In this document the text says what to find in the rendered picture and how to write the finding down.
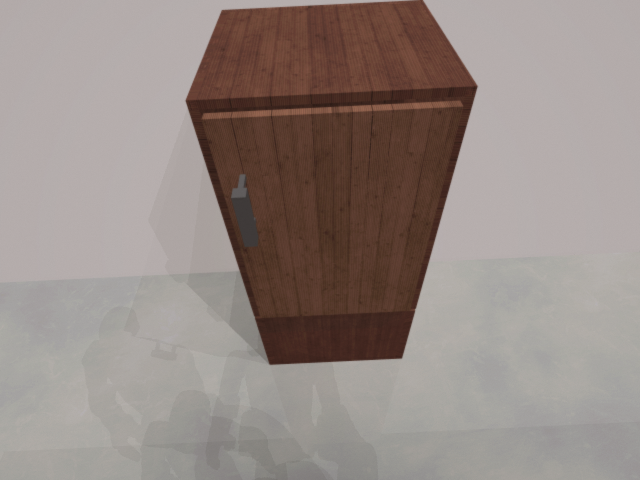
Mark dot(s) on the cupboard door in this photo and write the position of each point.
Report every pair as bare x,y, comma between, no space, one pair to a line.
344,200

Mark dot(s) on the handle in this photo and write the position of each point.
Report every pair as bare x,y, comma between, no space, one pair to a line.
244,214

